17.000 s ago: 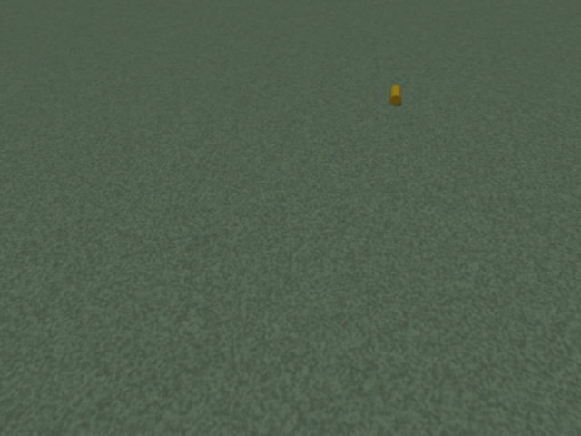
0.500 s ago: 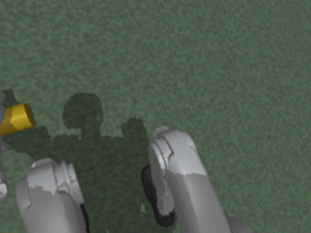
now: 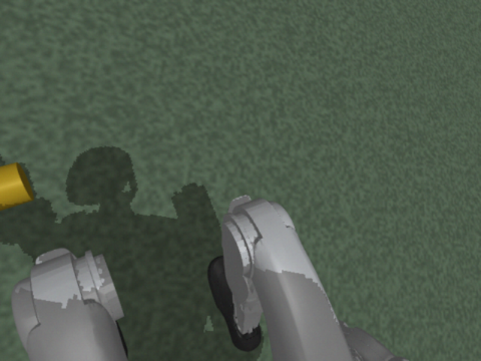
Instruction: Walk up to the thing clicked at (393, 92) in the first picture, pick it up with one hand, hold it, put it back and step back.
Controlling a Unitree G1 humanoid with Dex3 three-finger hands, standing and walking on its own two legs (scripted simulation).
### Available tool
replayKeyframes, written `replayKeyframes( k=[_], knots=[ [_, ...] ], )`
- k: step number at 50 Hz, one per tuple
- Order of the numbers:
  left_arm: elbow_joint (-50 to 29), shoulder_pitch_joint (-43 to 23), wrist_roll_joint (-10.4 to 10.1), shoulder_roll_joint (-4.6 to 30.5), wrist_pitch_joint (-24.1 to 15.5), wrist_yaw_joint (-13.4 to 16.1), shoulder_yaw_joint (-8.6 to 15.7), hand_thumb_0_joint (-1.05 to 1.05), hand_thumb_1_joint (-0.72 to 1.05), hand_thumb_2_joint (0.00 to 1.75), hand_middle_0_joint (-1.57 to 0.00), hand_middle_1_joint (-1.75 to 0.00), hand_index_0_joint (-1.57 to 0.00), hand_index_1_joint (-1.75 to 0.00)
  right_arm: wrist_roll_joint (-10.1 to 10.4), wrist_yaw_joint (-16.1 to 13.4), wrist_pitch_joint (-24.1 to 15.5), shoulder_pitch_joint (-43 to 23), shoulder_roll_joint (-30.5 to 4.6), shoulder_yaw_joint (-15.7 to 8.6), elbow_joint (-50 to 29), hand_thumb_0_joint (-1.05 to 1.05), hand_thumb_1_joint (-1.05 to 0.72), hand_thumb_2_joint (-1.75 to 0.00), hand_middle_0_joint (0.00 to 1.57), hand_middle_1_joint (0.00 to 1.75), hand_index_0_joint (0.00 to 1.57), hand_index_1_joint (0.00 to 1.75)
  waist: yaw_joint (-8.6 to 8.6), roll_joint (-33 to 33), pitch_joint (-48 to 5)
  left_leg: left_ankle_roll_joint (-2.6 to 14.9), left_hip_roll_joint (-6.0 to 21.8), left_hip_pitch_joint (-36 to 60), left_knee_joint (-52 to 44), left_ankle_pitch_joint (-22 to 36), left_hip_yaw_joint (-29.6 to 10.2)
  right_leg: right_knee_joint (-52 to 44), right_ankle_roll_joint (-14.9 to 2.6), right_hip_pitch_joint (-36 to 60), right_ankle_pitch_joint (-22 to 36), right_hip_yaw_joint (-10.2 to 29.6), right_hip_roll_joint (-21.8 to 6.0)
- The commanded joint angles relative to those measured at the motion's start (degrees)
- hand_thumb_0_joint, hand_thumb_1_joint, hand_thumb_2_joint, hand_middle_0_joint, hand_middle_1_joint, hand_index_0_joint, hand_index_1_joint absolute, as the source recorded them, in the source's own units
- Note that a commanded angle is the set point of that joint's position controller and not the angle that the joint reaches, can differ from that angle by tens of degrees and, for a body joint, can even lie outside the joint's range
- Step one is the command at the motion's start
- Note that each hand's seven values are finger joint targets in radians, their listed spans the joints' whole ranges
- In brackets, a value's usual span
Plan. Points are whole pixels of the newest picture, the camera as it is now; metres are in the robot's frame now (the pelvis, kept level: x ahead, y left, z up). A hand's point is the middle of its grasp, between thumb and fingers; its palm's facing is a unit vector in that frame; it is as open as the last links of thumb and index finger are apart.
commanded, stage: close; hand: left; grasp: from above
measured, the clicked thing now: out of the picture +0.42 +0.31 -0.26
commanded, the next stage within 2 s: settle in 1.24 s
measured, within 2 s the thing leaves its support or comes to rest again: leaves its support in 1.62 s
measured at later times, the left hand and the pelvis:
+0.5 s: hand out of the picture +0.41 +0.31 -0.24, palm faces -0.42 -0.17 -0.89, open 10.1 cm; pelvis +0.00 +0.00 +0.00, yaw -1 degrees
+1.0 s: hand out of the picture +0.41 +0.31 -0.24, palm faces -0.44 -0.17 -0.88, open 9.9 cm; pelvis -0.01 +0.00 +0.00, yaw -1 degrees
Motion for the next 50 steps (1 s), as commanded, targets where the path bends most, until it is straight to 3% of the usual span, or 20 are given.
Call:
replayKeyframes(
  k=[1,2,5,9,12,13,14,15,16,20,21,22,25,29,31,37,38,42,43,50],
  knots=[
    [-4.99,-13.88,-1.18,12.1,-0.42,1.41,-0.57,0.0,-0.13,0.81,-0.32,-0.89,-0.35,-0.86,0.21,-0.09,-0.46,10.04,-17.64,-4.47,0.19,0.0,-0.89,-0.9,0.2,0.3,0.2,0.3,-1.97,26.13,-33.68,2.03,0.78,26.72,-15.38,10.25,7.52,-11.89,-4.55,18.2,13.37,-7.26,1.88],
    [-5.69,-13.8,-1.48,12.69,-0.63,1.55,0.08,0.0,-0.14,0.8,-0.32,-0.88,-0.35,-0.85,0.06,-0.12,-0.48,9.92,-17.53,-4.09,0.23,0.0,-0.89,-0.9,0.2,0.3,0.2,0.3,-1.42,26.06,-34.93,1.97,0.85,27.23,-15.62,10.81,7.3,-11.99,-4.5,18.69,13.78,-7.61,1.9],
    [-5.96,-14.54,-1.64,11.23,-1.12,1.25,-1.89,0.0,-0.12,0.79,-0.33,-0.88,-0.36,-0.85,0.17,0.09,-0.89,9.22,-17.52,-3.79,0.15,0.0,-0.89,-0.9,0.2,0.3,0.2,0.3,-2.24,25.89,-34.93,1.93,1.11,27.74,-14.77,11.98,7.08,-11.81,-4.37,19.38,15.38,-7.53,2.12],
    [-5.11,-13.98,-1.45,12.6,-1.56,1.79,-1.47,0.0,-0.06,0.79,-0.4,-0.85,-0.42,-0.83,0.04,0.59,-1.44,10.08,-18.01,-2.99,0.19,0.0,-0.89,-0.9,0.2,0.3,0.2,0.3,-2.65,26.81,-34.37,1.88,1.03,28.47,-14.36,13.6,7.29,-11.68,-4.21,20.4,17.02,-7.66,2.09],
    [-6.48,-14.16,-1.33,11.66,-1.65,2.67,-2.24,0.0,-0.01,0.77,-0.43,-0.85,-0.46,-0.82,0.08,0.72,-1.73,8.69,-18.13,-3.3,0.38,0.0,-0.9,-0.9,0.2,0.3,0.2,0.3,-2.0,28.29,-34.48,1.35,1.3,29.5,-15.54,12.12,6.58,-11.51,-4.61,18.79,15.06,-8.29,2.19],
    [-8.18,-14.46,-1.5,9.65,-1.54,2.83,-3.87,0.0,0.0,0.74,-0.42,-0.85,-0.46,-0.81,-0.01,0.82,-1.87,8.22,-18.66,-3.61,-0.73,0.0,-0.9,-0.9,0.2,0.3,0.2,0.3,-2.17,29.24,-35.44,1.38,1.31,30.03,-15.69,12.44,6.68,-11.92,-4.71,19.39,15.43,-8.05,2.5],
    [-7.11,-13.46,-1.3,13.33,-1.22,3.5,-1.0,0.0,0.02,0.73,-0.43,-0.86,-0.47,-0.82,0.05,0.96,-1.78,8.99,-18.49,-3.03,-0.07,0.0,-0.9,-0.9,0.2,0.3,0.2,0.3,-1.75,28.04,-35.98,1.48,1.45,29.61,-15.32,13.0,6.51,-11.69,-4.54,20.28,16.22,-8.28,2.33],
    [-7.85,-13.64,-1.03,14.09,-0.99,3.81,-0.61,0.0,0.02,0.72,-0.43,-0.85,-0.47,-0.81,0.46,1.03,-1.74,9.19,-19.31,-3.71,-0.17,0.0,-0.9,-0.9,0.2,0.3,0.2,0.3,-1.24,28.84,-36.4,1.35,1.29,29.69,-15.74,13.18,6.66,-11.32,-4.7,19.73,16.16,-8.03,2.31],
    [-5.9,-13.13,-1.22,12.23,-0.53,3.73,-1.49,0.0,0.03,0.74,-0.44,-0.85,-0.48,-0.81,0.55,1.22,-1.93,8.47,-18.61,-3.81,-0.02,0.0,-0.89,-0.9,0.2,0.3,0.2,0.3,-1.72,27.73,-34.32,1.44,1.38,28.43,-15.02,12.4,6.83,-11.13,-4.57,19.43,15.72,-7.78,2.27],
    [-5.78,-14.31,-1.76,13.39,0.48,3.56,-0.32,0.0,0.07,0.72,-0.48,-0.82,-0.52,-0.78,0.67,1.67,-2.35,9.34,-19.06,-3.96,-0.2,0.0,-0.9,-0.9,0.2,0.3,0.2,0.3,-2.34,26.67,-33.26,1.84,1.25,27.41,-14.51,11.97,7.08,-11.75,-4.28,19.16,15.34,-7.6,2.14],
    [-6.48,-13.3,-1.85,14.89,0.67,3.63,1.55,0.0,0.07,0.71,-0.48,-0.81,-0.52,-0.78,0.57,1.69,-2.23,10.55,-19.14,-3.77,-0.09,0.0,-0.9,-0.9,0.2,0.3,0.2,0.3,-1.91,27.13,-34.98,1.79,1.27,28.28,-15.18,13.61,6.92,-12.3,-4.31,20.68,16.44,-7.77,2.24],
    [-4.98,-13.77,-1.97,13.49,0.93,2.99,0.18,0.0,0.09,0.69,-0.49,-0.8,-0.53,-0.76,0.88,1.75,-2.37,10.08,-19.0,-3.82,-0.27,0.0,-0.9,-0.9,0.2,0.3,0.2,0.3,-2.71,26.19,-33.89,1.87,1.25,27.51,-14.31,12.93,6.92,-11.47,-4.29,19.93,16.23,-7.52,2.12],
    [-3.95,-14.06,-2.7,13.01,0.83,1.64,-0.46,0.0,0.12,0.67,-0.52,-0.79,-0.56,-0.75,1.03,1.59,-2.7,10.26,-18.96,-3.73,-0.57,0.0,-0.9,-0.9,0.2,0.3,0.2,0.3,-3.19,25.02,-33.09,2.28,1.14,26.08,-14.1,11.1,7.04,-12.55,-4.17,20.03,14.68,-7.14,2.17],
    [-5.14,-12.75,-3.04,14.95,0.1,0.72,0.46,0.0,0.16,0.67,-0.56,-0.78,-0.59,-0.74,1.35,1.04,-2.45,10.23,-19.15,-3.71,-0.51,0.0,-0.9,-0.9,0.2,0.3,0.2,0.3,-1.4,25.9,-34.31,2.08,1.11,26.57,-15.29,11.23,6.99,-12.94,-4.4,20.85,13.94,-7.31,2.25],
    [-4.43,-13.48,-2.77,12.93,-0.25,0.1,-1.21,0.0,0.18,0.68,-0.58,-0.77,-0.61,-0.73,1.22,1.19,-2.31,9.99,-18.09,-3.04,-0.68,0.0,-0.9,-0.9,0.2,0.3,0.2,0.3,-2.44,25.75,-33.34,1.89,1.24,26.75,-15.07,11.15,6.53,-11.94,-4.4,19.61,14.13,-7.81,2.13],
    [-5.1,-11.44,-2.56,13.47,-1.17,0.64,-0.86,0.0,0.28,0.68,-0.66,-0.74,-0.69,-0.71,1.29,0.68,-1.52,9.73,-18.5,-2.96,-0.75,0.0,-0.89,-0.9,0.2,0.3,0.2,0.3,-1.23,26.93,-34.24,1.68,1.35,27.13,-15.7,12.27,6.64,-12.19,-4.66,20.66,15.0,-7.57,2.61],
    [-4.58,-12.05,-2.23,13.21,-1.3,0.64,-1.26,0.0,0.3,0.68,-0.67,-0.74,-0.7,-0.71,0.91,0.82,-1.51,10.24,-18.63,-2.71,-0.97,0.0,-0.9,-0.9,0.2,0.3,0.2,0.3,-2.25,26.38,-33.77,1.81,1.35,26.95,-15.28,12.49,6.66,-12.02,-4.49,20.47,15.58,-7.88,2.57],
    [-5.47,-13.37,-2.11,13.42,-1.57,1.17,-1.67,0.0,0.37,0.7,-0.74,-0.72,-0.76,-0.7,0.94,0.79,-1.89,9.39,-18.78,-2.61,-0.65,0.0,-0.89,-0.9,0.2,0.3,0.2,0.3,-2.17,26.07,-32.97,1.73,1.46,27.15,-15.19,11.62,6.4,-12.24,-4.42,19.45,14.54,-7.99,2.44],
    [-3.98,-12.85,-1.89,12.67,-1.33,1.19,-1.76,0.0,0.39,0.71,-0.76,-0.72,-0.78,-0.7,0.73,0.87,-1.96,10.22,-18.74,-2.29,-1.08,0.0,-0.9,-0.9,0.2,0.3,0.2,0.3,-3.02,25.61,-32.59,1.8,1.37,27.51,-14.9,12.15,6.33,-11.9,-4.32,19.53,15.41,-8.26,2.46],
    [-4.47,-13.43,-2.14,13.77,-0.98,1.47,-2.06,0.0,0.5,0.68,-0.85,-0.67,-0.87,-0.65,0.79,0.48,-2.33,9.26,-19.32,-2.44,-1.16,0.0,-0.9,-0.9,0.2,0.3,0.2,0.3,-2.25,25.62,-32.23,1.65,1.48,27.21,-15.99,9.61,6.08,-12.66,-4.44,19.04,12.8,-8.14,2.36]
  ],
)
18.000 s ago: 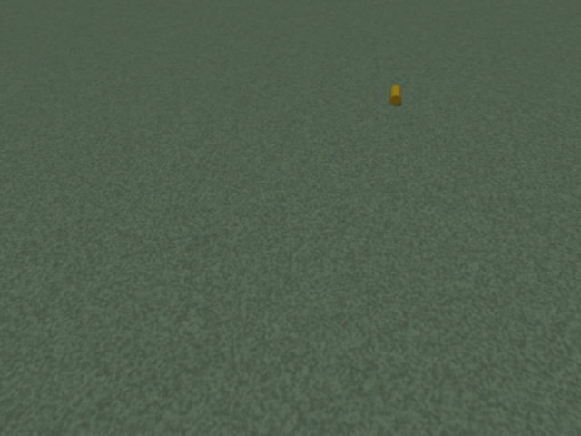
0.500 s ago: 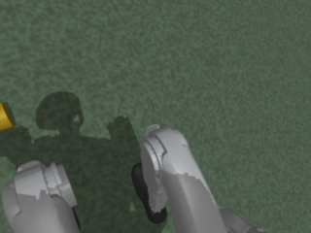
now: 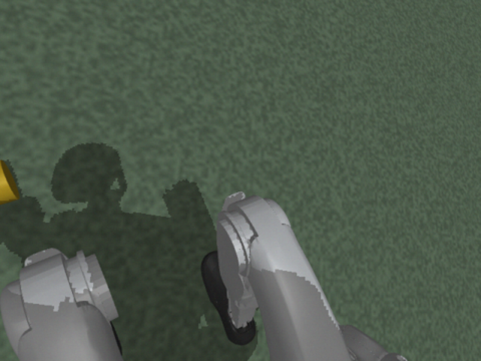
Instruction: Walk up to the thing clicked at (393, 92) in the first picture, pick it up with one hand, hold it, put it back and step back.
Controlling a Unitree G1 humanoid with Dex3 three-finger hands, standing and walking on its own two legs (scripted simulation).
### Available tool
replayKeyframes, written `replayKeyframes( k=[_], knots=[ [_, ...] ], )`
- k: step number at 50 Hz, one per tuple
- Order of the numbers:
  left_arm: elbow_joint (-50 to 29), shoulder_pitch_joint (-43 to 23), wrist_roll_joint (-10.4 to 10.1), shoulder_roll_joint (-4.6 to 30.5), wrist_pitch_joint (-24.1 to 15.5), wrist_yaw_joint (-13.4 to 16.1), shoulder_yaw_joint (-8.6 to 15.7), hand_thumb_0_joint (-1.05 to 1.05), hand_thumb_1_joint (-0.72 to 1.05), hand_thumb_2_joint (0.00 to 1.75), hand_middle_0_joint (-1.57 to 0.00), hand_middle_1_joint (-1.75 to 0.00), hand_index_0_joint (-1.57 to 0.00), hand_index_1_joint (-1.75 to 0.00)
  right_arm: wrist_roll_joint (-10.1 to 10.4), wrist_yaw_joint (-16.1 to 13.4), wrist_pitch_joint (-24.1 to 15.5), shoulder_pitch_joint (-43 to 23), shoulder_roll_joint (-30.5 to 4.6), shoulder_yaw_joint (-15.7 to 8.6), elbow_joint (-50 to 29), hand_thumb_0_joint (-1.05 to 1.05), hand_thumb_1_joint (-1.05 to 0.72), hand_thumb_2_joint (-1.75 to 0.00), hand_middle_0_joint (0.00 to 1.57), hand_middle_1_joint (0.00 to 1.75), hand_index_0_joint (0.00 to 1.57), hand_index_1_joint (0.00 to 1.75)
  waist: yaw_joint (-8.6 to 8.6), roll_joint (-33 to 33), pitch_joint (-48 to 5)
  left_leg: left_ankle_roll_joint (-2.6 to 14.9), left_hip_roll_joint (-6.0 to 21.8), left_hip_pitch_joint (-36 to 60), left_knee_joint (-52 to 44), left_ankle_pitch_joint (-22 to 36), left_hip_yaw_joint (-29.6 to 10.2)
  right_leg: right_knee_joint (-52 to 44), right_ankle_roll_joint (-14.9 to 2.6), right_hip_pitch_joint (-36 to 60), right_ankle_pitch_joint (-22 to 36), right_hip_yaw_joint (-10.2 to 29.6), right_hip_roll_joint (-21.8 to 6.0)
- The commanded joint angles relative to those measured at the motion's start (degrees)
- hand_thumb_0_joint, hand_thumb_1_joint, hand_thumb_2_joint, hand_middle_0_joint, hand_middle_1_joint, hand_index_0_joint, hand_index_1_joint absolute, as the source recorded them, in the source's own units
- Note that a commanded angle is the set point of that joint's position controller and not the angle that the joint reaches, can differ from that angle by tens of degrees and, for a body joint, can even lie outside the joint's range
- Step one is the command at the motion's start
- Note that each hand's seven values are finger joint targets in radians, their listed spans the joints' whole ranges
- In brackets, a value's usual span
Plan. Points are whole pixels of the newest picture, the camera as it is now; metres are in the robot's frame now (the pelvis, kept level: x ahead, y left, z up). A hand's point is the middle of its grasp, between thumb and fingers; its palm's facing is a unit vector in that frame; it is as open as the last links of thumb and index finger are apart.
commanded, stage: close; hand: left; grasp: from above
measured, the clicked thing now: out of the picture +0.43 +0.32 -0.26
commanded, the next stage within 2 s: settle in 0.24 s
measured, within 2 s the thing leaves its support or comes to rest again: leaves its support in 0.62 s
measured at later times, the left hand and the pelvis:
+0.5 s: hand out of the picture +0.41 +0.32 -0.24, palm faces -0.43 -0.18 -0.89, open 9.7 cm; pelvis +0.00 +0.00 +0.00, yaw +0 degrees
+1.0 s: hand out of the picture +0.40 +0.32 -0.15, palm faces -0.43 -0.13 -0.89, open 9.7 cm; pelvis +0.00 -0.01 +0.03, yaw +4 degrees
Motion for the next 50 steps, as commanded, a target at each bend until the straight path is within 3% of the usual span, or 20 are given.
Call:
replayKeyframes(
  k=[1,5,6,8,11,19,21,22,24,27,28,32,33,34,35,37,42,45,48,50],
  knots=[
    [-4.92,-12.64,-0.61,11.65,-0.19,2.03,0.04,0.0,0.51,0.68,-0.86,-0.67,-0.88,-0.66,0.39,-0.55,-0.11,9.81,-18.59,-5.23,0.39,0.0,-0.9,-0.9,0.2,0.3,0.2,0.3,-2.01,27.38,-35.22,1.53,1.32,26.37,-16.09,9.76,7.14,-11.66,-4.81,18.38,12.44,-7.28,2.0],
    [-3.92,-12.91,-0.82,10.68,0.24,1.84,-1.09,0.0,0.56,0.69,-0.91,-0.65,-0.92,-0.64,0.77,-0.74,0.03,9.3,-18.26,-5.13,0.06,0.0,-0.9,-0.9,0.2,0.3,0.2,0.3,-2.59,25.03,-33.71,1.86,1.33,24.51,-15.13,9.0,7.52,-12.17,-4.55,18.14,12.25,-6.6,2.01],
    [-4.88,-12.3,-0.98,11.65,0.3,2.13,0.28,0.0,0.57,0.7,-0.93,-0.64,-0.93,-0.64,0.66,-0.79,0.19,10.11,-18.66,-5.35,0.41,0.0,-0.9,-0.9,0.2,0.3,0.2,0.3,-1.63,26.73,-35.5,1.61,1.37,25.85,-16.13,10.17,7.39,-12.53,-4.74,18.84,12.81,-6.94,2.21],
    [-3.41,-11.95,-1.02,9.6,0.47,1.68,-1.26,0.0,0.59,0.72,-0.96,-0.62,-0.95,-0.63,0.65,-0.66,0.0,9.31,-17.79,-4.88,0.24,0.0,-0.9,-0.9,0.2,0.3,0.2,0.3,-2.28,26.06,-34.66,1.47,1.48,25.92,-15.72,10.27,6.91,-11.26,-4.73,17.66,13.18,-7.28,1.98],
    [-5.16,-11.77,-1.13,11.59,0.53,1.79,-0.08,0.0,0.62,0.72,-1.0,-0.6,-0.98,-0.61,1.08,-0.86,0.22,9.24,-18.14,-5.03,-0.24,0.0,-0.9,-0.9,0.2,0.3,0.2,0.3,-1.07,26.14,-35.27,1.63,1.37,25.21,-15.91,10.27,7.24,-11.82,-4.68,18.5,13.1,-6.92,2.04],
    [-5.62,-12.75,-1.48,10.61,0.85,1.21,-0.19,0.0,0.66,0.76,-1.09,-0.59,-1.07,-0.62,0.94,-0.33,0.22,9.81,-17.96,-5.35,0.09,0.0,-0.91,-0.9,0.2,0.3,0.2,0.3,-1.76,27.36,-35.53,1.49,1.33,26.4,-15.87,11.67,7.2,-11.31,-4.7,18.07,14.3,-7.09,1.79],
    [-6.67,-13.05,-1.7,11.64,1.12,0.8,0.46,0.0,0.71,0.75,-1.12,-0.6,-1.11,-0.62,1.4,-0.39,0.35,10.19,-18.08,-5.74,-0.04,0.0,-0.91,-0.9,0.2,0.3,0.2,0.3,-1.33,28.42,-35.74,1.39,1.34,26.58,-16.39,10.98,7.35,-11.34,-4.84,17.94,13.61,-6.85,1.67],
    [-8.4,-12.15,-1.98,12.47,1.27,0.75,1.75,0.0,0.72,0.75,-1.13,-0.61,-1.12,-0.63,1.2,-0.58,0.56,10.51,-18.57,-6.37,0.18,0.0,-0.91,-0.9,0.2,0.3,0.2,0.3,-0.06,30.2,-38.76,1.15,1.26,28.33,-17.39,11.74,7.52,-11.68,-5.12,19.07,13.94,-6.6,1.91],
    [-12.04,-12.56,-1.94,12.22,1.42,0.38,2.05,0.0,0.71,0.75,-1.13,-0.59,-1.12,-0.61,1.31,-0.54,0.72,10.82,-18.46,-7.3,0.21,0.0,-0.91,-0.9,0.2,0.3,0.2,0.3,0.39,32.19,-41.73,1.03,1.29,29.88,-16.72,13.9,7.88,-11.17,-5.24,19.37,15.7,-6.47,1.87],
    [-14.76,-13.21,-2.31,10.13,1.55,-0.66,0.78,0.0,0.69,0.73,-1.11,-0.58,-1.1,-0.6,1.95,-0.2,0.71,10.77,-17.79,-7.94,0.04,0.0,-0.91,-0.9,0.2,0.3,0.2,0.3,0.0,31.89,-40.94,1.29,1.18,29.12,-15.91,14.35,8.65,-11.04,-5.21,18.9,16.6,-5.89,1.83],
    [-17.23,-13.39,-2.32,13.87,1.48,-0.3,3.84,0.0,0.69,0.75,-1.12,-0.58,-1.1,-0.6,2.05,-0.26,0.94,12.06,-17.9,-8.23,1.02,0.0,-0.91,-0.9,0.2,0.3,0.2,0.3,0.79,32.88,-43.12,1.27,1.18,29.92,-16.32,15.0,8.58,-11.25,-5.28,19.89,16.88,-5.91,1.74],
    [-21.96,-12.25,-3.45,7.09,1.79,-1.82,-0.24,0.0,0.72,0.75,-1.13,-0.58,-1.11,-0.6,3.77,0.11,1.13,10.12,-16.31,-9.54,-0.22,0.0,-0.91,-0.9,0.2,0.3,0.2,0.3,2.21,34.62,-45.23,0.89,1.06,31.74,-17.84,14.27,8.88,-11.2,-5.88,17.08,15.63,-5.46,1.49],
    [-21.34,-11.74,-3.24,8.87,2.16,-1.76,1.63,0.0,0.72,0.74,-1.13,-0.57,-1.12,-0.59,3.75,0.04,1.31,10.98,-16.92,-10.27,0.46,0.0,-0.91,-0.9,0.2,0.3,0.2,0.3,2.26,33.45,-44.63,1.0,0.91,31.05,-17.97,13.84,8.96,-11.19,-5.72,16.72,15.43,-5.63,1.37],
    [-23.02,-11.34,-3.08,6.75,2.35,-2.43,-0.01,0.0,0.73,0.76,-1.13,-0.58,-1.12,-0.6,4.64,0.1,1.63,11.15,-16.33,-10.84,0.32,0.0,-0.9,-0.9,0.2,0.3,0.2,0.3,3.42,34.22,-45.53,1.06,0.83,30.99,-18.6,12.86,9.25,-11.62,-6.05,15.9,14.11,-4.99,1.53],
    [-26.26,-11.39,-3.44,11.3,2.62,-2.16,4.2,0.0,0.73,0.76,-1.14,-0.58,-1.12,-0.6,4.94,-0.27,2.18,11.74,-17.01,-11.7,0.74,0.0,-0.9,-0.9,0.2,0.3,0.2,0.3,4.72,34.77,-48.62,1.22,0.86,31.85,-18.71,14.39,9.55,-11.98,-5.99,17.43,15.35,-4.59,1.44],
    [-25.76,-10.45,-3.87,3.43,3.86,-3.74,-1.02,0.0,0.74,0.77,-1.15,-0.56,-1.13,-0.59,5.94,-0.15,2.87,11.86,-14.88,-11.85,0.92,0.0,-0.9,-0.9,0.2,0.3,0.2,0.3,4.33,32.77,-48.25,1.46,0.59,31.12,-18.87,14.64,10.43,-12.72,-5.99,17.18,15.89,-3.79,1.23],
    [-26.54,-11.01,-5.08,3.41,5.85,-7.27,-1.17,0.0,0.69,0.74,-1.15,-0.49,-1.11,-0.54,7.73,-1.07,4.56,13.03,-14.55,-13.43,1.1,0.0,-0.9,-0.9,0.2,0.3,0.2,0.3,5.34,28.36,-47.21,2.32,0.17,28.99,-20.35,12.52,10.94,-15.01,-5.94,16.75,13.37,-2.44,0.82],
    [-27.3,-12.88,-6.41,0.28,6.1,-10.25,-3.52,0.0,0.68,0.73,-1.16,-0.46,-1.11,-0.51,8.72,-2.02,5.68,12.81,-13.68,-13.84,0.81,0.0,-0.9,-0.9,0.2,0.3,0.2,0.3,5.05,24.8,-46.22,2.7,-0.09,27.52,-21.41,9.52,10.92,-16.48,-5.98,16.01,9.95,-1.68,0.65],
    [-29.92,-13.26,-6.69,1.16,5.47,-12.69,-3.25,0.0,0.68,0.73,-1.17,-0.44,-1.11,-0.5,9.28,-3.11,6.74,13.48,-13.11,-14.18,0.38,0.0,-0.9,-0.9,0.2,0.3,0.2,0.3,5.91,23.71,-49.02,2.8,-0.46,27.3,-21.62,11.04,11.58,-17.24,-5.88,19.55,10.75,-0.62,0.44],
    [-29.68,-12.55,-6.95,-0.31,5.3,-14.16,-4.25,0.0,0.69,0.72,-1.18,-0.43,-1.12,-0.49,9.73,-3.84,7.59,13.53,-12.71,-14.27,0.23,0.0,-0.9,-0.9,0.2,0.3,0.2,0.3,6.06,21.77,-47.29,2.97,-0.79,27.02,-22.22,10.56,12.11,-18.34,-5.74,19.15,10.61,-0.58,0.1]
  ],
)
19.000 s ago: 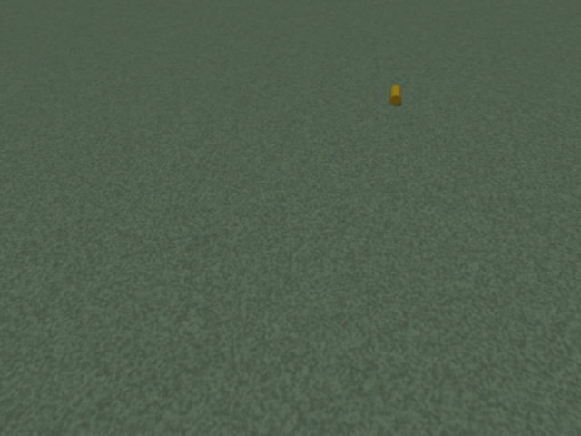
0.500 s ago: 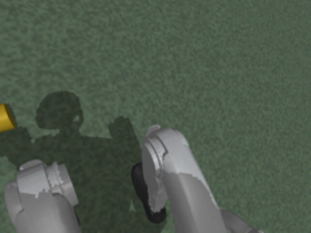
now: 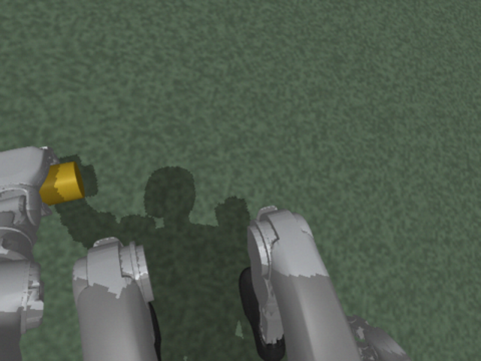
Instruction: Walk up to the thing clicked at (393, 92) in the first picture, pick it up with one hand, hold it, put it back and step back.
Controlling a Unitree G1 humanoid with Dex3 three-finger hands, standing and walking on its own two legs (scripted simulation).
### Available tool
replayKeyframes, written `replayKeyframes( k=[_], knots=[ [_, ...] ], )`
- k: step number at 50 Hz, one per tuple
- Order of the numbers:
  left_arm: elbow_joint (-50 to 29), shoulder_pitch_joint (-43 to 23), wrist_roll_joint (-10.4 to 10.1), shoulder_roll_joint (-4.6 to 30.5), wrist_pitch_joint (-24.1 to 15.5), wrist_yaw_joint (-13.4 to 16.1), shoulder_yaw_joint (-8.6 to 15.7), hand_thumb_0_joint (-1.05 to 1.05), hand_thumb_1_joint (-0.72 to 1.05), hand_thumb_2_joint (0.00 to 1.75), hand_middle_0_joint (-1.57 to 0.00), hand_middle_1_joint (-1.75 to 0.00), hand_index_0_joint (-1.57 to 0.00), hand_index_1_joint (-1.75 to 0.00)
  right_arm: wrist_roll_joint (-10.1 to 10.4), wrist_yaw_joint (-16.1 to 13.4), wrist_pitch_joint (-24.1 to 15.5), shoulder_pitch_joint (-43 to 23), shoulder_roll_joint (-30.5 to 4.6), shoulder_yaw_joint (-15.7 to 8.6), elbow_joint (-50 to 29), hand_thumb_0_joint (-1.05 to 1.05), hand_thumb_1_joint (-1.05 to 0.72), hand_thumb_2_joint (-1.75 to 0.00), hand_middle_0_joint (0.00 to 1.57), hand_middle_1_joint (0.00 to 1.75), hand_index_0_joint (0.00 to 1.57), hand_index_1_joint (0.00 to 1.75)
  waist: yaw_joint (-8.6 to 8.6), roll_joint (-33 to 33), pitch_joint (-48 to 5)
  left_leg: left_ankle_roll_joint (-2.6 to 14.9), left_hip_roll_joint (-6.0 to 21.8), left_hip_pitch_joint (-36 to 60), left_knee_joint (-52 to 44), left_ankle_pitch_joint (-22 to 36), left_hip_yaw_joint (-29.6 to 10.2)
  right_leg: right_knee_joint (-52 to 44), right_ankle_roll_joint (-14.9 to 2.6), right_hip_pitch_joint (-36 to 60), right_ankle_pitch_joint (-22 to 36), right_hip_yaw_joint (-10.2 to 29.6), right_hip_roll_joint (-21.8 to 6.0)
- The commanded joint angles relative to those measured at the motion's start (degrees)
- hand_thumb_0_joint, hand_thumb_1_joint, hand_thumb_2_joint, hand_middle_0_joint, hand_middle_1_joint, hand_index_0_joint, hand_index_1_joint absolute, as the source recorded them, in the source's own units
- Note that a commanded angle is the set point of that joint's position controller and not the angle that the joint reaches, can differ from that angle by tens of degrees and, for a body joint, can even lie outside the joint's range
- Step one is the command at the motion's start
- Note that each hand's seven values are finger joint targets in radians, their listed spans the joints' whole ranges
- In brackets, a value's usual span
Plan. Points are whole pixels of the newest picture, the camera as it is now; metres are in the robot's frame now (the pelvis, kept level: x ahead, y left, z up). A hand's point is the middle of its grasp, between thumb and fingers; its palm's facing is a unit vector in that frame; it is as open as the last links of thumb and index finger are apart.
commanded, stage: settle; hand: left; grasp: from above
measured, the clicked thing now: (37, 188) +0.43 +0.30 -0.20
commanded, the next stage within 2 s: lift in 0.26 s
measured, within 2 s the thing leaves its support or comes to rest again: neither
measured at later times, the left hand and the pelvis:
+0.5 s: hand (19, 182) +0.42 +0.30 -0.12, palm faces -0.44 -0.09 -0.89, open 9.7 cm; pelvis -0.01 +0.00 +0.03, yaw +3 degrees
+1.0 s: hand out of the picture +0.37 +0.30 +0.01, palm faces -0.44 -0.11 -0.89, open 9.7 cm; pelvis -0.01 +0.00 +0.13, yaw +5 degrees
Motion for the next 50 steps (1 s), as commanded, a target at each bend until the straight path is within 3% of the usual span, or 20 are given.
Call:
replayKeyframes(
  k=[1,2,6,8,12,15,17,18,19,20,22,26,31,35,37,39,41,43,46,50],
  knots=[
    [-11.73,-20.16,-1.15,13.46,-1.17,-0.56,0.35,0.0,0.69,0.71,-1.17,-0.43,-1.12,-0.49,1.44,-2.19,1.52,11.79,-14.36,-5.32,-1.01,0.0,-0.9,-0.9,0.2,0.3,0.2,0.3,-1.06,15.9,-37.68,2.78,-0.73,26.89,-15.3,8.53,6.82,-15.06,-4.82,19.51,10.2,-4.07,1.75],
    [-10.47,-19.61,-1.06,12.37,-1.34,-1.2,-0.46,0.0,0.68,0.71,-1.18,-0.41,-1.12,-0.48,1.63,-2.51,1.92,11.51,-14.05,-5.42,-0.95,0.0,-0.9,-0.9,0.2,0.3,0.2,0.3,-1.0,15.52,-37.2,2.65,-0.7,27.24,-15.42,8.25,6.73,-14.82,-5.11,19.0,9.54,-3.87,1.78],
    [-12.92,-19.86,-0.61,13.98,-2.42,-2.02,0.67,0.0,0.71,0.71,-1.2,-0.41,-1.14,-0.48,1.79,-3.92,3.12,11.64,-13.11,-5.67,-1.6,0.0,-0.9,-0.9,0.2,0.3,0.2,0.3,0.43,15.38,-39.1,2.6,-0.89,27.57,-16.23,8.57,7.5,-15.82,-5.25,21.22,8.83,-2.74,1.74],
    [-14.26,-20.82,-0.09,13.72,-2.76,-2.23,0.46,0.0,0.74,0.75,-1.23,-0.41,-1.16,-0.48,1.9,-4.55,3.54,12.12,-13.09,-5.63,-1.72,0.0,-0.9,-0.9,0.2,0.3,0.2,0.3,0.18,16.32,-40.25,2.64,-1.05,29.22,-16.56,9.9,8.03,-16.12,-5.02,21.46,11.03,-3.09,1.37],
    [-14.71,-20.99,0.42,13.26,-2.82,-2.23,0.55,0.0,0.77,0.76,-1.25,-0.4,-1.18,-0.48,2.02,-5.69,4.23,12.71,-12.97,-6.03,-1.77,0.0,-0.9,-0.9,0.2,0.3,0.2,0.3,0.25,16.35,-39.86,2.54,-1.17,30.26,-18.12,8.66,8.09,-16.96,-5.2,20.63,9.65,-3.17,1.2],
    [-16.4,-20.82,0.18,13.95,-2.46,-2.0,1.24,0.0,0.78,0.77,-1.26,-0.39,-1.19,-0.47,2.33,-6.56,4.76,12.59,-12.64,-6.26,-1.84,0.0,-0.9,-0.9,0.2,0.3,0.2,0.3,1.83,17.07,-42.7,2.57,-1.17,32.01,-18.84,9.42,8.65,-17.47,-5.24,21.45,10.37,-2.69,1.01],
    [-15.26,-20.8,0.59,13.5,-2.06,-2.14,0.83,0.0,0.8,0.77,-1.27,-0.39,-1.2,-0.47,2.44,-6.95,4.93,12.88,-12.67,-6.44,-1.6,0.0,-0.9,-0.9,0.2,0.3,0.2,0.3,1.15,16.96,-41.68,2.64,-1.23,31.77,-19.36,9.45,8.73,-17.54,-5.2,20.82,10.79,-2.9,0.83],
    [-15.67,-21.43,0.29,13.11,-2.0,-2.29,0.34,0.0,0.8,0.77,-1.31,-0.42,-1.24,-0.49,2.5,-7.14,5.0,12.99,-12.36,-6.56,-1.67,0.0,-0.91,-0.91,0.2,0.3,0.2,0.3,0.99,16.15,-41.82,2.65,-1.03,32.05,-19.48,9.34,8.53,-17.94,-5.35,21.15,10.31,-2.56,1.04],
    [-16.57,-21.87,0.15,13.06,-1.98,-2.38,0.36,0.0,0.76,0.75,-1.23,-0.38,-1.16,-0.44,2.62,-7.4,5.02,13.27,-12.61,-6.76,-1.47,0.0,-0.89,-0.89,0.2,0.3,0.2,0.3,1.18,16.43,-41.93,2.76,-1.1,32.1,-19.57,9.33,8.78,-18.33,-5.21,20.76,10.57,-2.67,0.79],
    [-16.8,-21.6,0.06,14.15,-1.77,-2.42,1.14,0.0,0.78,0.72,-1.28,-0.4,-1.22,-0.47,2.74,-7.6,5.17,13.22,-12.52,-6.7,-1.5,0.0,-0.91,-0.91,0.2,0.3,0.2,0.3,1.82,17.29,-42.86,2.68,-1.3,32.71,-20.37,9.25,8.86,-18.2,-5.32,21.09,10.5,-2.73,0.68],
    [-16.56,-19.63,-0.97,12.06,-0.84,-3.38,0.32,0.0,0.8,0.73,-1.25,-0.41,-1.2,-0.47,3.09,-7.74,5.25,13.34,-12.33,-7.19,-1.48,0.0,-0.9,-0.9,0.2,0.3,0.2,0.3,2.47,17.48,-43.94,2.47,-1.18,35.1,-21.77,10.08,8.87,-18.51,-5.44,21.55,11.44,-2.94,0.62],
    [-18.99,-17.66,-2.77,12.19,0.71,-6.24,0.31,0.0,0.78,0.77,-1.26,-0.42,-1.2,-0.49,4.05,-8.08,5.94,13.93,-12.27,-8.03,-2.22,0.0,-0.9,-0.91,0.2,0.3,0.2,0.3,3.12,17.21,-44.93,2.58,-1.25,37.07,-23.98,9.89,8.89,-20.4,-5.42,23.68,11.43,-2.69,0.43],
    [-26.06,-15.0,-3.82,12.9,0.52,-9.79,0.34,0.0,0.79,0.77,-1.24,-0.44,-1.19,-0.49,5.39,-9.04,7.04,13.83,-11.63,-8.59,-3.93,0.0,-0.9,-0.9,0.2,0.3,0.2,0.3,4.0,14.86,-45.09,3.23,-1.59,35.82,-26.03,8.47,9.34,-24.0,-5.1,27.19,9.6,-1.42,0.38],
    [-31.67,-12.41,-5.05,10.89,0.55,-11.81,-0.59,0.0,0.79,0.74,-1.23,-0.44,-1.19,-0.48,6.42,-10.01,7.76,13.44,-11.18,-9.31,-5.48,0.0,-0.9,-0.9,0.2,0.3,0.2,0.3,4.22,14.96,-43.85,2.98,-1.36,39.08,-29.96,6.72,8.4,-26.39,-5.12,27.58,8.28,-1.37,0.19],
    [-34.91,-10.77,-5.57,11.73,0.82,-12.33,0.11,0.0,0.79,0.75,-1.22,-0.46,-1.18,-0.5,6.97,-10.51,8.19,13.18,-11.05,-9.64,-6.16,0.0,-0.9,-0.9,0.2,0.3,0.2,0.3,5.48,14.27,-45.91,2.9,-1.28,41.54,-31.63,6.88,8.28,-27.66,-5.13,29.22,8.18,-1.15,0.24],
    [-35.23,-8.02,-6.42,8.99,1.24,-13.11,-1.04,0.0,0.81,0.78,-1.23,-0.47,-1.2,-0.51,7.33,-10.78,8.35,12.98,-10.75,-9.69,-6.44,0.0,-0.9,-0.9,0.2,0.3,0.2,0.3,5.22,13.79,-44.01,2.86,-1.29,42.2,-33.27,6.96,8.02,-29.01,-5.01,29.56,8.47,-1.09,0.13],
    [-39.33,-8.28,-6.79,10.48,1.66,-13.42,-0.49,0.0,0.79,0.79,-1.23,-0.46,-1.19,-0.51,7.74,-11.3,8.64,12.55,-10.72,-10.08,-7.1,0.0,-0.9,-0.9,0.2,0.3,0.2,0.3,5.94,13.39,-45.77,2.93,-1.2,44.74,-34.94,6.67,7.79,-30.83,-5.05,30.93,7.98,-0.79,0.24],
    [-42.05,-6.82,-7.41,8.52,2.06,-14.01,-1.73,0.0,0.8,0.78,-1.23,-0.48,-1.19,-0.52,8.04,-11.76,8.78,12.28,-10.09,-10.22,-7.71,0.0,-0.9,-0.9,0.2,0.3,0.2,0.3,5.97,13.75,-46.24,2.88,-1.21,46.36,-36.27,7.96,8.36,-32.61,-4.97,33.58,9.06,-0.43,0.24],
    [-44.67,-3.08,-7.99,8.35,2.86,-14.7,-1.39,0.0,0.8,0.75,-1.22,-0.46,-1.19,-0.5,8.62,-12.53,9.06,11.5,-9.57,-10.38,-8.09,0.0,-0.9,-0.9,0.2,0.3,0.2,0.3,6.81,12.72,-45.7,2.86,-1.3,49.16,-39.13,8.73,8.32,-35.56,-4.79,36.58,9.51,-0.05,0.08],
    [-49.16,-1.73,-9.14,6.85,4.14,-15.44,-2.3,0.0,0.83,0.77,-1.25,-0.45,-1.21,-0.49,9.28,-13.7,9.31,10.03,-9.09,-10.77,-8.86,0.0,-0.9,-0.9,0.2,0.3,0.2,0.3,7.09,12.73,-44.64,2.55,-0.89,54.86,-44.7,6.75,7.31,-39.34,-4.61,39.58,8.22,0.17,0.07]
  ],
)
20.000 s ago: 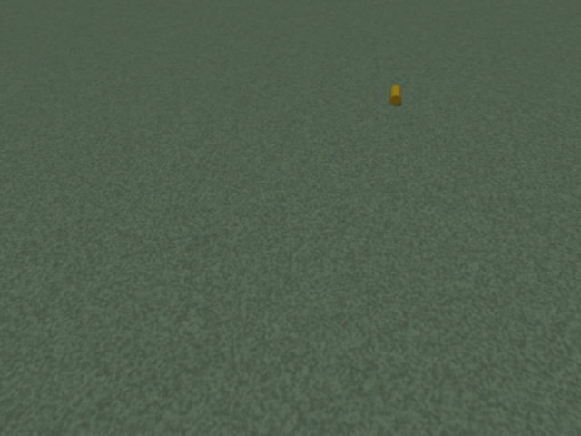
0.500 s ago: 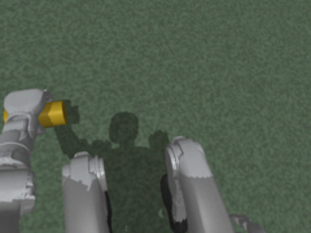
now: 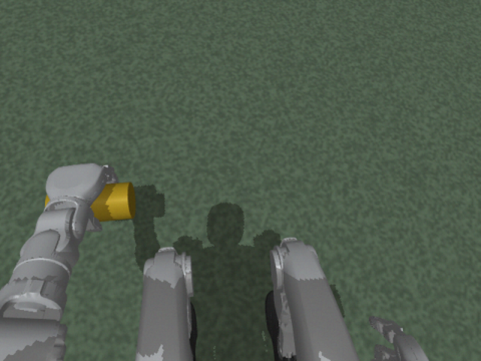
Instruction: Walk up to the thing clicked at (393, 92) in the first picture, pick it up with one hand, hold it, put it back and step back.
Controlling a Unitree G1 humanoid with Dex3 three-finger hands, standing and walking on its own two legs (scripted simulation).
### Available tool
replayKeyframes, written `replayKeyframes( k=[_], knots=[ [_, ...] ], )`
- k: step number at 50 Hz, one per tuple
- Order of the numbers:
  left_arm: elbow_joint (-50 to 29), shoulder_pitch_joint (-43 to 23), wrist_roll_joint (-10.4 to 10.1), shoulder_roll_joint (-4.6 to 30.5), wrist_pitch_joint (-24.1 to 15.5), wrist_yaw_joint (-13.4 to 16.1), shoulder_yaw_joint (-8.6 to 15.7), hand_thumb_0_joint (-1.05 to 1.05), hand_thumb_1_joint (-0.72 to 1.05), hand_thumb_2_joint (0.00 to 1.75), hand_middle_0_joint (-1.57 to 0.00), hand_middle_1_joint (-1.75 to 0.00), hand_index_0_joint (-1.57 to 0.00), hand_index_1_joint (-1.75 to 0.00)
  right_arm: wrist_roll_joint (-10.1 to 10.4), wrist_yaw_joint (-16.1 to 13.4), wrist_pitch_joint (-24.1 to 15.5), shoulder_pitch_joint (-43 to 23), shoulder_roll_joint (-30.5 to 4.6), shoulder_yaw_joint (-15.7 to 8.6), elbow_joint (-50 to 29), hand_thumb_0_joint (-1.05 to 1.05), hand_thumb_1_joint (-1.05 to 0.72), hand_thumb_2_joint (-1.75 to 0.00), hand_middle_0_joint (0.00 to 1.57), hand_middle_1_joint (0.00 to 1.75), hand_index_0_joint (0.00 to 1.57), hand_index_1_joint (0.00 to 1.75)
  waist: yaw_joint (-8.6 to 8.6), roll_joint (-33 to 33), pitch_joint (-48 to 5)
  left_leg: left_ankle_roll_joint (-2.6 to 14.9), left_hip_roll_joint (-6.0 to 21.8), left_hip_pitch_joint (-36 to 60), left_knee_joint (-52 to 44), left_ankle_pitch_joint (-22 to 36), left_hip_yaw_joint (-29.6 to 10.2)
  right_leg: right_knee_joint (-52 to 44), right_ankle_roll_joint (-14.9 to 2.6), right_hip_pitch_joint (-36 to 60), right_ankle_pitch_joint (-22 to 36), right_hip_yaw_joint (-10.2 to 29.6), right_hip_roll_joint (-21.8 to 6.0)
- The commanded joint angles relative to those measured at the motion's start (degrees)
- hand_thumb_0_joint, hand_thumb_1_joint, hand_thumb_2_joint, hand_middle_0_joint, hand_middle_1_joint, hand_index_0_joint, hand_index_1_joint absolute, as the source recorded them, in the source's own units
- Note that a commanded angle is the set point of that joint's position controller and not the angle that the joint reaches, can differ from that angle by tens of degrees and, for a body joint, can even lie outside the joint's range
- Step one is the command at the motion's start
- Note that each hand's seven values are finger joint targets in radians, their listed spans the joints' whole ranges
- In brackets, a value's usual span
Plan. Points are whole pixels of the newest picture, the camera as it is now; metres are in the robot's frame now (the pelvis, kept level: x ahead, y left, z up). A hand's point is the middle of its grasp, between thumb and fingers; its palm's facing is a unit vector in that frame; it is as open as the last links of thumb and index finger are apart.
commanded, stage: lift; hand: left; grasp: from above
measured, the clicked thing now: (94, 203) +0.41 +0.27 -0.14
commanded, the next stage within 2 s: hold in 1.06 s
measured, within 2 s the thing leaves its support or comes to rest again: neither
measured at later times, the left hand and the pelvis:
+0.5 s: hand (32, 194) +0.35 +0.25 +0.09, palm faces -0.45 -0.10 -0.89, open 9.7 cm; pelvis +0.03 +0.00 +0.18, yaw +3 degrees
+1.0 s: hand out of the picture +0.37 +0.23 +0.19, palm faces -0.46 -0.10 -0.88, open 9.7 cm; pelvis +0.07 +0.00 +0.28, yaw +3 degrees
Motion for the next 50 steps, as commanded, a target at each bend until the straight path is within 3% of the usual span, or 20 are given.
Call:
replayKeyframes(
  k=[1,6,8,10,11,16,19,20,23,24,28,30,35,36,45,46,50],
  knots=[
    [-16.26,-17.46,-1.72,13.52,1.13,2.14,3.92,0.0,0.83,0.78,-1.25,-0.45,-1.21,-0.49,0.99,-2.17,-0.78,6.82,-11.12,-4.56,-3.66,0.0,-0.9,-0.9,0.2,0.3,0.2,0.3,0.05,10.87,-35.32,1.43,-0.89,35.07,-22.07,3.63,2.01,-18.06,-3.92,20.31,6.79,-2.56,1.94],
    [-19.03,-12.09,-2.36,12.89,3.15,1.35,3.64,0.0,0.85,0.77,-1.27,-0.43,-1.23,-0.48,1.67,-3.49,-0.44,5.1,-10.18,-4.28,-4.39,0.0,-0.9,-0.9,0.2,0.3,0.2,0.3,1.11,9.51,-34.25,1.28,-0.62,42.27,-28.57,5.28,2.18,-24.11,-3.71,27.75,8.13,-2.03,2.06],
    [-20.79,-11.88,-2.64,10.14,3.65,0.86,1.9,0.0,0.85,0.76,-1.27,-0.43,-1.22,-0.47,1.88,-4.05,-0.47,4.97,-9.73,-4.14,-4.12,0.0,-0.89,-0.9,0.2,0.3,0.2,0.3,0.36,9.2,-31.93,1.18,-0.41,44.12,-31.51,5.21,1.78,-26.41,-3.54,29.1,8.29,-1.93,1.92],
    [-21.27,-9.08,-3.16,10.46,4.19,0.61,2.41,0.0,0.86,0.76,-1.29,-0.42,-1.24,-0.47,2.19,-4.61,-0.47,4.53,-9.58,-4.07,-4.19,0.0,-0.9,-0.9,0.2,0.3,0.2,0.3,1.06,8.3,-31.36,1.23,-0.34,47.19,-33.75,5.79,2.26,-29.46,-3.5,32.49,8.56,-1.51,2.0],
    [-22.45,-8.58,-3.35,8.87,4.32,0.55,1.32,0.0,0.86,0.76,-1.29,-0.4,-1.24,-0.46,2.29,-4.85,-0.52,4.41,-9.12,-3.85,-4.26,0.0,-0.9,-0.9,0.2,0.3,0.2,0.3,0.57,8.23,-30.66,1.16,-0.43,48.13,-35.24,5.75,2.27,-30.92,-3.46,33.93,8.51,-1.36,1.98],
    [-24.25,-6.95,-4.18,7.39,5.14,0.7,0.07,0.0,0.86,0.78,-1.3,-0.42,-1.24,-0.48,2.92,-6.29,-1.06,3.42,-8.22,-3.26,-4.18,0.0,-0.9,-0.9,0.2,0.3,0.2,0.3,0.64,6.58,-25.51,1.07,-0.16,54.21,-42.51,4.07,2.45,-38.54,-3.33,40.89,7.16,-0.45,2.11],
    [-21.42,-4.25,-3.96,7.38,5.51,1.26,0.72,0.0,0.83,0.76,-1.27,-0.42,-1.22,-0.48,3.02,-6.99,-1.5,3.64,-7.84,-2.89,-3.37,0.0,-0.9,-0.9,0.2,0.3,0.2,0.3,0.9,4.33,-23.21,1.07,-0.32,57.41,-45.62,6.59,2.94,-42.92,-3.33,46.17,8.44,0.36,2.12],
    [-20.71,-4.43,-3.71,5.72,5.56,1.13,-0.85,0.0,0.82,0.76,-1.26,-0.43,-1.21,-0.49,2.98,-7.18,-1.68,3.76,-7.57,-2.72,-3.1,0.0,-0.9,-0.9,0.2,0.3,0.2,0.3,0.74,4.45,-22.15,0.99,-0.27,58.66,-47.03,7.52,2.85,-43.87,-3.33,47.14,9.47,0.37,2.14],
    [-18.38,-3.98,-3.38,6.28,5.64,1.83,-0.44,0.0,0.8,0.73,-1.25,-0.41,-1.19,-0.47,3.22,-7.79,-2.2,4.35,-7.45,-2.76,-2.67,0.0,-0.9,-0.9,0.2,0.3,0.2,0.3,1.26,2.95,-20.11,1.08,-0.58,61.52,-50.4,9.2,3.46,-48.38,-3.33,52.23,10.53,1.1,2.23],
    [-16.21,-4.07,-3.44,4.49,5.8,1.8,-1.68,0.0,0.78,0.72,-1.24,-0.4,-1.18,-0.46,3.02,-7.79,-2.36,4.58,-7.21,-2.55,-2.09,0.0,-0.9,-0.9,0.2,0.3,0.2,0.3,0.8,2.99,-18.26,0.99,-0.51,62.31,-51.52,9.84,3.46,-49.4,-3.3,52.59,11.28,1.18,2.11],
    [-15.37,-4.35,-3.67,4.15,5.79,2.31,-2.02,0.0,0.75,0.76,-1.23,-0.39,-1.16,-0.47,3.13,-7.98,-2.98,4.72,-7.38,-2.72,-2.31,0.0,-0.9,-0.9,0.2,0.3,0.2,0.3,1.99,2.81,-17.24,0.86,-0.76,67.36,-56.59,10.03,3.7,-54.66,-3.26,57.78,11.52,1.51,2.22],
    [-13.82,-2.66,-3.26,2.57,6.03,2.3,-3.11,0.0,0.76,0.77,-1.26,-0.39,-1.18,-0.47,2.91,-7.99,-3.16,5.39,-7.01,-2.51,-1.9,0.0,-0.9,-0.9,0.2,0.3,0.2,0.3,1.62,2.01,-16.59,0.98,-1.2,69.12,-57.59,13.76,4.66,-57.01,-3.11,61.24,14.87,1.79,2.33],
    [-13.93,-5.16,-3.56,3.37,6.16,3.04,-2.54,0.0,0.77,0.78,-1.27,-0.38,-1.19,-0.46,2.68,-7.9,-3.38,6.07,-7.23,-2.74,-1.86,0.0,-0.9,-0.9,0.2,0.3,0.2,0.3,1.9,2.44,-15.22,0.69,-1.01,75.59,-62.8,17.39,4.87,-61.76,-2.87,66.09,18.42,1.7,2.01],
    [-13.07,-2.67,-3.33,2.73,6.31,3.19,-2.71,0.0,0.78,0.75,-1.28,-0.37,-1.2,-0.45,2.68,-7.8,-3.29,6.37,-7.18,-2.67,-1.67,0.0,-0.9,-0.9,0.2,0.3,0.2,0.3,2.18,1.55,-14.41,0.78,-1.08,76.28,-63.61,18.28,4.98,-62.75,-2.81,67.34,19.46,1.89,1.97],
    [-13.33,-2.88,-3.27,2.67,5.85,3.29,-2.61,0.0,0.76,0.73,-1.25,-0.33,-1.18,-0.42,2.59,-7.25,-2.93,6.01,-7.25,-3.1,-2.25,0.0,-0.9,-0.9,0.2,0.3,0.2,0.3,3.04,0.72,-12.05,0.6,-1.26,83.91,-70.8,22.6,5.29,-69.8,-2.49,74.99,23.4,2.35,1.59],
    [-12.91,-2.87,-3.37,1.92,5.85,3.15,-2.87,0.0,0.75,0.73,-1.24,-0.35,-1.17,-0.43,2.55,-7.16,-2.89,6.17,-7.28,-3.16,-2.27,0.0,-0.9,-0.9,0.2,0.3,0.2,0.3,2.38,0.44,-12.28,0.58,-1.31,84.7,-71.09,23.46,5.41,-70.35,-2.34,75.8,24.34,2.57,1.54],
    [-13.15,-2.63,-3.77,1.46,5.63,3.06,-3.06,0.0,0.74,0.76,-1.24,-0.36,-1.17,-0.44,2.55,-7.1,-2.66,6.2,-7.14,-3.33,-1.95,0.0,-0.89,-0.9,0.2,0.3,0.2,0.3,2.59,-0.2,-11.46,0.61,-1.29,87.4,-73.1,26.57,5.6,-72.79,-2.08,78.75,27.15,2.68,1.54]
  ],
)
